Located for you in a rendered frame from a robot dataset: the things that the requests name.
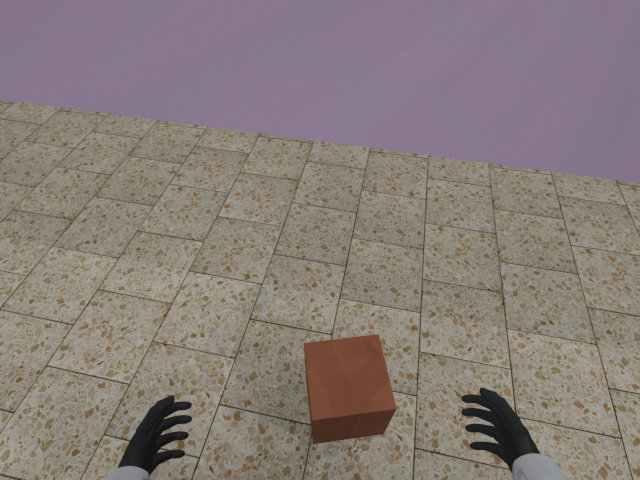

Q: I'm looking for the robot right forearm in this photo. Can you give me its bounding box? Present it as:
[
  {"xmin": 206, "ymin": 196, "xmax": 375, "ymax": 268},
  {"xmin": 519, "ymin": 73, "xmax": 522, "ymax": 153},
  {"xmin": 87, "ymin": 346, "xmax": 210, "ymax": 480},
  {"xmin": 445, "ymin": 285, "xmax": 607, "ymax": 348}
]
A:
[{"xmin": 512, "ymin": 453, "xmax": 571, "ymax": 480}]

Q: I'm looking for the robot right hand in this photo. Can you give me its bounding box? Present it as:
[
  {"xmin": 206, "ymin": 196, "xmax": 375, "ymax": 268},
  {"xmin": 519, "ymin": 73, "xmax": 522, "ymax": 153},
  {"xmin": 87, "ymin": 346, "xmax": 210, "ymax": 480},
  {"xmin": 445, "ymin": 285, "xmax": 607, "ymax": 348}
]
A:
[{"xmin": 461, "ymin": 388, "xmax": 540, "ymax": 473}]

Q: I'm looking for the robot left hand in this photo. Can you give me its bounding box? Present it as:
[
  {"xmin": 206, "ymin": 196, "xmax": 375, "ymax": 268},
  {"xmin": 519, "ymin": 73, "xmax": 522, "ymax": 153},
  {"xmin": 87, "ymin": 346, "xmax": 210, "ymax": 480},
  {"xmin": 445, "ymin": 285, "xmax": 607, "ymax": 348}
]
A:
[{"xmin": 118, "ymin": 395, "xmax": 192, "ymax": 476}]

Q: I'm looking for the carton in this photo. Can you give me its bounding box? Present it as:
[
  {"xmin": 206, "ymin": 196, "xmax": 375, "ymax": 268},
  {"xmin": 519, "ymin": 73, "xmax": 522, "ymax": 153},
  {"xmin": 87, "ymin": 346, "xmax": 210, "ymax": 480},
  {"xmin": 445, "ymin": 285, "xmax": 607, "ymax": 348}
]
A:
[{"xmin": 304, "ymin": 334, "xmax": 397, "ymax": 444}]

